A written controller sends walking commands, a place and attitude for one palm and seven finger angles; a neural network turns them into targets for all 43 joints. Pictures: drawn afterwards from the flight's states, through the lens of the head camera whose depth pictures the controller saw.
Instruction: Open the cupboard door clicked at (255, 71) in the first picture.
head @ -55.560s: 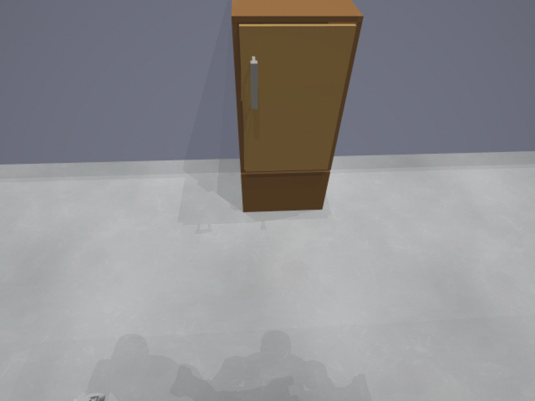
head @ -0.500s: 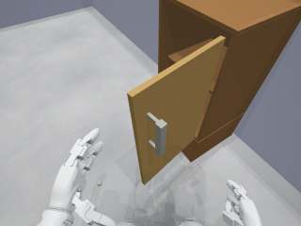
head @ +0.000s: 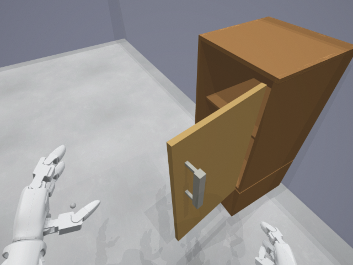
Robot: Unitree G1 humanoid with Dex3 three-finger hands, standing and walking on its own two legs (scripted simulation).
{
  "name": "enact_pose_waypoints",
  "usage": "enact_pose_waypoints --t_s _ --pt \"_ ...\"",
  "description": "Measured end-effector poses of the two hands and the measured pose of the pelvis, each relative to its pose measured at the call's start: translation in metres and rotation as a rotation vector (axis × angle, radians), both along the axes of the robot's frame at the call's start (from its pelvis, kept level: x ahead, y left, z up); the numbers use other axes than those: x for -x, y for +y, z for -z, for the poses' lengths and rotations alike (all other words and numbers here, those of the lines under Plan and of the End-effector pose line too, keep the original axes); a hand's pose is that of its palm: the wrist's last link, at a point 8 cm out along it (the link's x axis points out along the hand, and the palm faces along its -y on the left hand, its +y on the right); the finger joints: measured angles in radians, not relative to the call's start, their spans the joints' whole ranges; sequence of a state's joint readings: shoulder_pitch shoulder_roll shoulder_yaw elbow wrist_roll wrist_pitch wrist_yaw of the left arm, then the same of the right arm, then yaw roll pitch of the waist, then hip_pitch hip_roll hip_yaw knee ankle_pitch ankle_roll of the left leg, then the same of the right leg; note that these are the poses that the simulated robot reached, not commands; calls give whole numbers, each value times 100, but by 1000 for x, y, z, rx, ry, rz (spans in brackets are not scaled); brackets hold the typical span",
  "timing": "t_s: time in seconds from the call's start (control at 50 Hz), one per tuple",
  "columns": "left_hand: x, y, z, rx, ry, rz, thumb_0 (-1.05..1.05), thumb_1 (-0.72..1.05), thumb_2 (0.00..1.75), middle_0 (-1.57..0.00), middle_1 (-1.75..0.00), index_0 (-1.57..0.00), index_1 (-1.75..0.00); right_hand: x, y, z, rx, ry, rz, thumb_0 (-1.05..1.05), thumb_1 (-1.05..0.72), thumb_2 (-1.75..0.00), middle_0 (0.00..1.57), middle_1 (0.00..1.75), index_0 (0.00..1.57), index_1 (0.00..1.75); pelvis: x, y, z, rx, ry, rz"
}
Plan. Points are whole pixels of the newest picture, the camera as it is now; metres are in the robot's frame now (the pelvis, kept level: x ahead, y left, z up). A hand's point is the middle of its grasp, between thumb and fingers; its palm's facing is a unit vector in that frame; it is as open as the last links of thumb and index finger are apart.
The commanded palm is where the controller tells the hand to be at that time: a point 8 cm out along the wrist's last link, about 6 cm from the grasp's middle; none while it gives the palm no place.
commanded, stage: draw the hand back to the body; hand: left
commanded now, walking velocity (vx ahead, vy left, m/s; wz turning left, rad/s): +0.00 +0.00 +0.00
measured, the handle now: (193, 185) +0.34 +0.00 -0.04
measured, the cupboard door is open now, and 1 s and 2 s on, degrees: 100 100 100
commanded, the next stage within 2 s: step back with the hand held close in 0.62 s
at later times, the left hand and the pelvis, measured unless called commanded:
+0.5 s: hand (43, 190) +0.19 +0.25 +0.16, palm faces +0.45 -0.80 -0.41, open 7.5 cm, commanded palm +0.14 +0.29 +0.18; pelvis +0.00 -0.01 +0.01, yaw -1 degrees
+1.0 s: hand (37, 194) +0.18 +0.25 +0.17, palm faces +0.37 -0.78 -0.51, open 7.4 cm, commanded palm +0.12 +0.29 +0.19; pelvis -0.02 -0.01 +0.01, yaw -1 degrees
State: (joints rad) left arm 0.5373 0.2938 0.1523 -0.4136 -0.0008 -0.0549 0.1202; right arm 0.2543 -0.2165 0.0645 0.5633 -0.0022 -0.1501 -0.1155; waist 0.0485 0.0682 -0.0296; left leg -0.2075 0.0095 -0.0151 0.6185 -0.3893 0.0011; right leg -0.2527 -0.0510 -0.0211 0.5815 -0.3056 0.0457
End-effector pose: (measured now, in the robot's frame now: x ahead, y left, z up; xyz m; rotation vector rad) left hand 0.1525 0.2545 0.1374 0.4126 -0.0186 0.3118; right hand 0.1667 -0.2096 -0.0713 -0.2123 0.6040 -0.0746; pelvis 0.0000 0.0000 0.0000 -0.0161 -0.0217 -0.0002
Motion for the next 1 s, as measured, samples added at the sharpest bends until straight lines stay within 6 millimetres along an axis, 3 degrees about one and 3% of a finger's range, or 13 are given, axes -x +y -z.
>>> enact_pose_waypoints --t_s 0.3,0.52,0.84,1.0 --pt "5 40 -60 -135 -174 -131 1 69 82 -21 -30 -21 -30 -14 -13 -11 20 12 -2 1 -91 -90 20 30 20 30 -5 -5 -12 -1 -45 10" --pt "5 29 -42 -70 -112 -116 1 86 89 -21 -30 -21 -30 -6 -24 -9 29 45 17 1 -91 -90 20 30 20 30 -3 -11 -14 -3 -55 15" --pt "8 31 -58 -132 -166 -105 2 89 90 -22 -30 -22 -30 4 -29 -9 22 62 28 1 -91 -90 20 30 20 30 8 -14 -15 5 -34 8" --pt "12 30 -56 -190 -104 -22 2 89 90 -22 -30 -22 -30 21 -40 -9 51 107 100 1 -91 -90 20 30 20 30 22 -6 -15 -6 13 18"
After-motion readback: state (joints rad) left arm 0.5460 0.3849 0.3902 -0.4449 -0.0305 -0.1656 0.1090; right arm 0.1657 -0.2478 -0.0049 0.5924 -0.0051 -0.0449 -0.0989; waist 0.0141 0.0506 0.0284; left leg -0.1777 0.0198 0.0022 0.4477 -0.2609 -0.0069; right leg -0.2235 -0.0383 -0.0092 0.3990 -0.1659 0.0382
